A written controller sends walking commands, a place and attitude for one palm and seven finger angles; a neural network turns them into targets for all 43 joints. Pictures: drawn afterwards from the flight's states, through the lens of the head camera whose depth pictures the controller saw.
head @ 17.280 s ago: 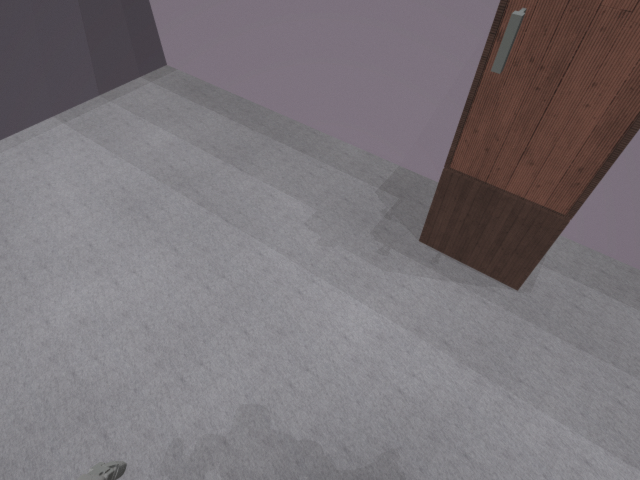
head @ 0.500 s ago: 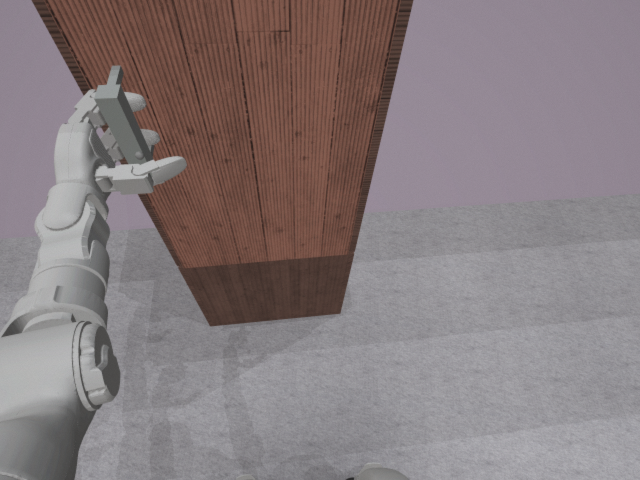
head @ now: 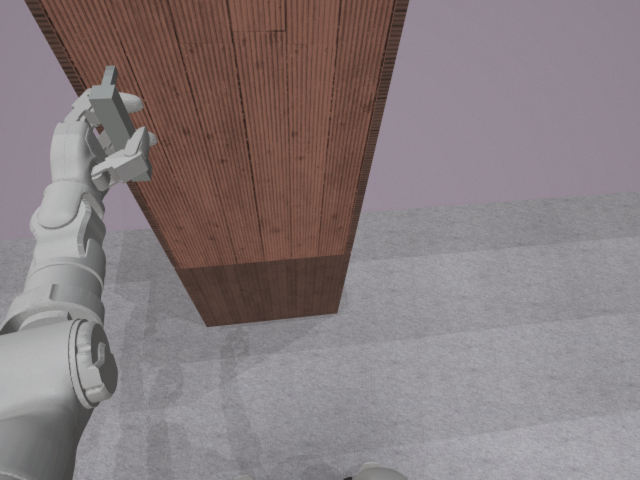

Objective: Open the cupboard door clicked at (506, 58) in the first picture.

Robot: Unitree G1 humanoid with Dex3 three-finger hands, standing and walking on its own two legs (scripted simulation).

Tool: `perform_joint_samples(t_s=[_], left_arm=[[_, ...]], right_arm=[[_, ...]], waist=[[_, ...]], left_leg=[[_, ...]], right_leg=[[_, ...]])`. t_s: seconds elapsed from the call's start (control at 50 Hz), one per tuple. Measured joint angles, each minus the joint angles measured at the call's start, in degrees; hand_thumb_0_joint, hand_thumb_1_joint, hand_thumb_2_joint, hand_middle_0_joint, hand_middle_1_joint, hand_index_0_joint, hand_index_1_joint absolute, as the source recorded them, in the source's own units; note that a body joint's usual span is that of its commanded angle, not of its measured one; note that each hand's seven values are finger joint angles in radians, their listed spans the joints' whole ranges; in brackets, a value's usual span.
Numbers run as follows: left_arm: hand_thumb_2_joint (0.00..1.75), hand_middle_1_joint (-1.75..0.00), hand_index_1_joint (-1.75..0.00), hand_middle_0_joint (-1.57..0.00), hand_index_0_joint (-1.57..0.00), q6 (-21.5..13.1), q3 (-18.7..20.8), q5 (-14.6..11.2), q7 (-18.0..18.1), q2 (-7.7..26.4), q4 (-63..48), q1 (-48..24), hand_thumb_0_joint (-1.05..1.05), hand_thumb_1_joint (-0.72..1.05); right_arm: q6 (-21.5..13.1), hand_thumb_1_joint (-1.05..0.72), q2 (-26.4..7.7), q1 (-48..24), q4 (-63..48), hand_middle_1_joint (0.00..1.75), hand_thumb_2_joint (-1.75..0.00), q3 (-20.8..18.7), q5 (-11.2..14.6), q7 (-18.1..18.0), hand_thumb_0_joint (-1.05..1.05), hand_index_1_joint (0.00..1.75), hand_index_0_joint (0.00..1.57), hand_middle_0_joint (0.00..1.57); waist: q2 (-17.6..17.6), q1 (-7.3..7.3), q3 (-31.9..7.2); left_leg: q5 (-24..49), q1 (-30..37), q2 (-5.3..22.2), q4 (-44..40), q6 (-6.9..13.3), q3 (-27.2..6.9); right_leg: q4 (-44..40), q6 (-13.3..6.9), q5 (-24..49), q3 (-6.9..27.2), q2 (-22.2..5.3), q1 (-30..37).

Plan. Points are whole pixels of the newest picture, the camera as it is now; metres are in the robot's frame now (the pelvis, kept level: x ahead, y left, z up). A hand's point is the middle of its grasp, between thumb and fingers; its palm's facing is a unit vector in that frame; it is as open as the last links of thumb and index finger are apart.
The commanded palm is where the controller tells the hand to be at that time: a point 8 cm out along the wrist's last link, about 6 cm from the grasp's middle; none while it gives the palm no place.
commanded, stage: pull the door open along its arc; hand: left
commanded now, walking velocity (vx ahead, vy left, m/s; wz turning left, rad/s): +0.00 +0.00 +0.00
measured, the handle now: (127, 126) +0.54 +0.22 +0.11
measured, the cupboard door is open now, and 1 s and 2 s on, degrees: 0 38 40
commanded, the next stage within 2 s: open thumb and fingers to let go in 1.08 s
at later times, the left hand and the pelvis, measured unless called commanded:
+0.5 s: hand (157, 219) +0.39 +0.16 +0.12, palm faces +0.14 -0.99 +0.09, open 6.5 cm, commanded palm +0.33 +0.22 +0.11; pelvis +0.02 +0.00 +0.01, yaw -1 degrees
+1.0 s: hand (238, 285) +0.30 +0.07 +0.12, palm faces +0.41 -0.91 -0.01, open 6.4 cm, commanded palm +0.23 +0.10 +0.11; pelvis +0.02 -0.03 +0.01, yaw +3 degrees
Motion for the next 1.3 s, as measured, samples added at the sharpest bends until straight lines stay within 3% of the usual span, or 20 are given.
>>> perform_joint_samples(t_s=[0.18,0.42,0.52,0.66,0.76,0.92,1.12,1.2,1.3], left_arm=[[0.78,-1.35,-1.33,-0.33,-0.33,1.4,-0.8,-1.7,1.4,-2.2,-6.4,5.0,0.01,0.69],[0.72,-1.34,-1.31,-0.32,-0.30,7.4,-6.5,-5.8,3.8,-11.7,-35.0,27.9,0.00,0.67],[0.73,-1.33,-1.28,-0.32,-0.32,11.0,-11.3,-4.4,17.1,-20.6,-48.6,36.1,0.01,0.65],[0.76,-1.29,-1.29,-0.31,-0.33,17.9,-19.7,2.6,35.1,-28.8,-58.8,41.3,0.02,0.64],[0.77,-1.27,-1.31,-0.30,-0.32,22.2,-24.5,6.8,42.6,-32.1,-62.8,44.4,0.02,0.65],[0.76,-1.29,-1.32,-0.28,-0.31,23.7,-30.8,9.7,44.7,-33.9,-69.1,51.8,0.02,0.66],[0.73,-1.32,-1.33,-0.30,-0.33,24.6,-38.6,9.3,44.1,-30.5,-77.7,60.7,0.01,0.65],[0.74,-1.32,-1.34,-0.31,-0.34,24.7,-39.1,8.9,45.2,-30.4,-77.0,59.8,0.01,0.64],[0.76,-1.33,-1.34,-0.34,-0.36,24.4,-36.9,9.1,47.0,-32.1,-71.8,54.8,0.01,0.62]], right_arm=[[0.2,-0.90,0.0,0.6,-0.7,0.30,-0.90,-0.6,0.1,0.9,0.01,0.30,0.20,0.20],[-0.3,-0.90,1.2,-2.2,-3.7,0.30,-0.90,-1.2,1.6,1.8,0.01,0.30,0.20,0.20],[-1.9,-0.90,2.4,-6.9,-3.8,0.30,-0.90,-1.2,0.8,2.5,0.01,0.30,0.20,0.20],[-0.1,-0.90,4.6,-13.0,-4.6,0.30,-0.90,-0.4,-1.6,2.7,0.01,0.30,0.20,0.20],[2.1,-0.90,5.8,-14.9,-4.9,0.30,-0.90,0.3,-2.9,2.1,0.01,0.30,0.20,0.20],[4.4,-0.90,6.1,-13.7,-4.6,0.30,-0.90,-0.2,-3.4,2.0,0.01,0.30,0.20,0.20],[4.3,-0.90,5.3,-12.5,-3.7,0.30,-0.90,-1.0,-3.1,3.7,0.01,0.30,0.20,0.20],[3.7,-0.90,5.0,-13.3,-2.8,0.30,-0.90,-0.8,-3.2,3.3,0.01,0.30,0.20,0.20],[3.2,-0.90,5.0,-14.5,-1.5,0.30,-0.90,-0.7,-3.6,2.2,0.01,0.30,0.20,0.20]], waist=[[0.3,0.94,-0.8],[1.1,4.11,-1.5],[0.9,6.06,-0.9],[0.5,7.87,-0.1],[0.5,8.26,0.1],[0.9,8.61,0.8],[2.1,7.52,1.6],[2.4,7.46,2.0],[2.1,8.30,2.3]], left_leg=[[-0.1,1.2,0.1,-0.8,0.1,0.8],[0.1,8.9,-0.3,-4.8,0.0,1.9],[0.6,11.6,-0.7,-6.2,-0.2,1.8],[1.4,14.7,-1.2,-7.5,-0.7,0.2],[1.7,16.7,-1.2,-8.2,-1.3,-1.1],[1.5,19.2,-0.9,-8.6,-2.1,-2.3],[0.7,19.8,-0.5,-7.3,-2.8,-2.6],[0.7,19.6,-0.3,-6.7,-3.0,-3.1],[1.7,19.2,-0.5,-7.0,-3.0,-3.9]], right_leg=[[-0.6,0.1,0.1,0.8,0.2,0.7],[-3.6,0.4,0.2,1.9,0.2,7.6],[-4.3,0.4,0.1,1.8,-0.2,10.2],[-4.7,-0.2,-0.3,0.2,-0.7,13.5],[-5.5,-0.7,-0.6,-1.1,-0.6,16.1],[-5.7,-1.5,-1.4,-2.2,-0.3,18.9],[-3.9,-2.2,-2.6,-2.5,0.1,19.3],[-3.4,-2.5,-2.8,-3.0,0.2,19.3],[-3.6,-2.8,-2.2,-3.7,0.1,19.1]])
